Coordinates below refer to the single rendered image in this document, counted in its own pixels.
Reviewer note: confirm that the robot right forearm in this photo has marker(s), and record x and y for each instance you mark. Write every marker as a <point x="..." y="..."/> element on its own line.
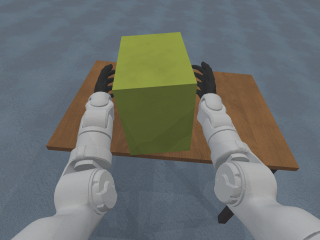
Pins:
<point x="220" y="134"/>

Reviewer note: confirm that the carton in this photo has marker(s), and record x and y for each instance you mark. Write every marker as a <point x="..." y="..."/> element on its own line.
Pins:
<point x="154" y="89"/>

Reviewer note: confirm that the robot left forearm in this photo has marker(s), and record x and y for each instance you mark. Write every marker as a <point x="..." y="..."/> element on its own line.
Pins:
<point x="94" y="136"/>

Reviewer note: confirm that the left robot hand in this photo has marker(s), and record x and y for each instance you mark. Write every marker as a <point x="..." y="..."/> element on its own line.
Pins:
<point x="103" y="80"/>

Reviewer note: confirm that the right robot hand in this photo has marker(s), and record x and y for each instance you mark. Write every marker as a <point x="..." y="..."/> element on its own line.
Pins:
<point x="207" y="84"/>

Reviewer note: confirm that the table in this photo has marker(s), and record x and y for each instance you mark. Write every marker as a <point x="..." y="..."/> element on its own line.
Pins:
<point x="244" y="104"/>

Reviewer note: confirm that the left robot upper arm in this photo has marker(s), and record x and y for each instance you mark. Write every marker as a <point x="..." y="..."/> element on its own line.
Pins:
<point x="81" y="200"/>

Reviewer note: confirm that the right robot upper arm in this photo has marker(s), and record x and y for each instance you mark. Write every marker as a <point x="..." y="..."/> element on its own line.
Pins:
<point x="249" y="190"/>

